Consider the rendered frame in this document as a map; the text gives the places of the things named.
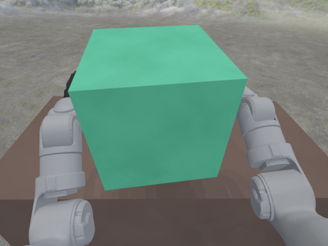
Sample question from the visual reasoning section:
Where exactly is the robot right upper arm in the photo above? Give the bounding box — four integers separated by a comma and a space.
250, 169, 328, 246

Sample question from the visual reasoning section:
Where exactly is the carton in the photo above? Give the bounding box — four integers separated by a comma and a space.
68, 25, 248, 191

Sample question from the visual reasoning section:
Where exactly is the right robot forearm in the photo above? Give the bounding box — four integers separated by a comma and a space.
235, 86, 316, 210

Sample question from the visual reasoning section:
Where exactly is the left robot forearm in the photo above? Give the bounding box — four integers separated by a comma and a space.
29, 97, 86, 243

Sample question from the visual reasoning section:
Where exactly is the robot left upper arm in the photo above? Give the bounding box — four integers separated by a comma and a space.
25, 198, 95, 246

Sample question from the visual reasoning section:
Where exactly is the robot left hand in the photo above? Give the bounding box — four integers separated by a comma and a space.
64, 71, 76, 98

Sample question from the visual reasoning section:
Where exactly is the pedestal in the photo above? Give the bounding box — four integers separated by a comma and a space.
0, 96, 328, 246

